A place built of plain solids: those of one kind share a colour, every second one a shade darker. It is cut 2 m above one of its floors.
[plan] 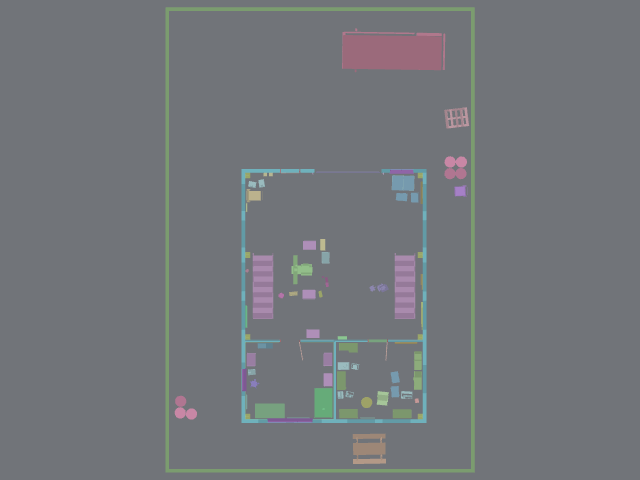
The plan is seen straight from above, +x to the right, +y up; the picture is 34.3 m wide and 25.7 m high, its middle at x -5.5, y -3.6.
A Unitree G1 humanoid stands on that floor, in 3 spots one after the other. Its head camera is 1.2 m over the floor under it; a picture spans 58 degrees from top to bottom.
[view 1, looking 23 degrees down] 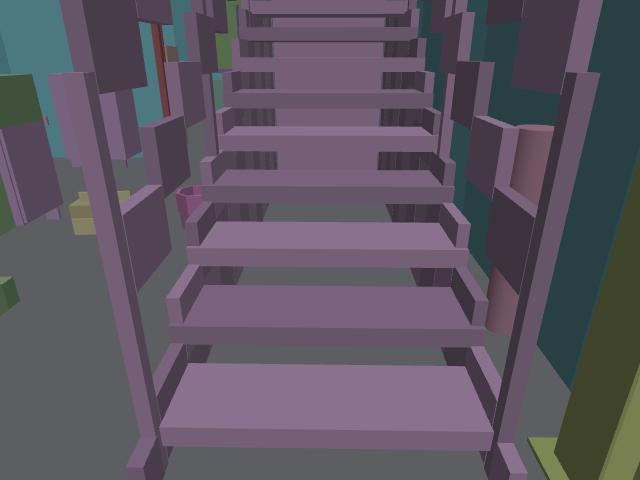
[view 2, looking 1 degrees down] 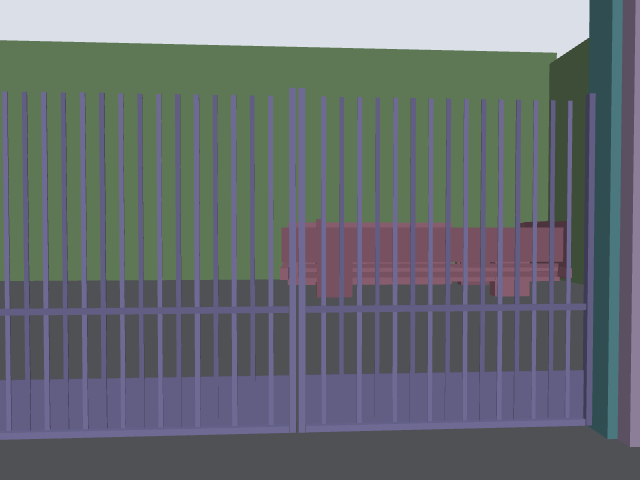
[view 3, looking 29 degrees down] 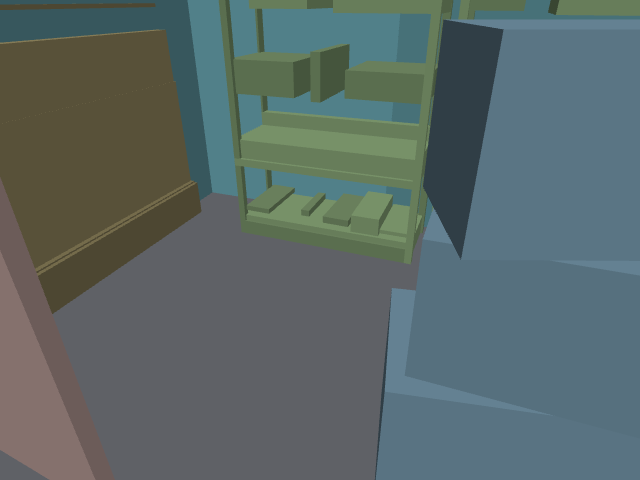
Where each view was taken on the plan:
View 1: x -8.55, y -3.46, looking -89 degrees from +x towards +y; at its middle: stair_openriser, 1.76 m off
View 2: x -4.00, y -2.40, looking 87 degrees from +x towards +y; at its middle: beyond_van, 7.97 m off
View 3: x -2.40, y -10.80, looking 21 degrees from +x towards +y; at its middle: shelving_bay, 2.38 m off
